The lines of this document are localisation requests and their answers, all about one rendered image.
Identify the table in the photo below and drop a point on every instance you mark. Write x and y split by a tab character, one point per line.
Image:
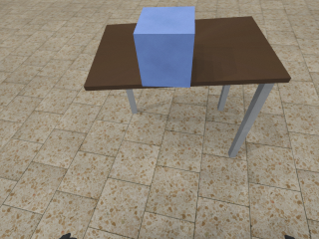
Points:
226	51

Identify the carton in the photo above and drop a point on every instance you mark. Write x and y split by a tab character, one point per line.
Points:
164	41

